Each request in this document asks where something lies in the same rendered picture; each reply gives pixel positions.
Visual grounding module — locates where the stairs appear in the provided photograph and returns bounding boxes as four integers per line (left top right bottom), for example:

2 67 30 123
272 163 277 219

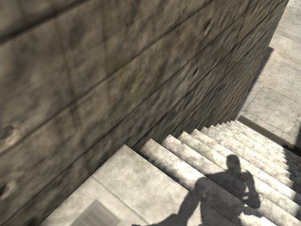
137 120 301 226

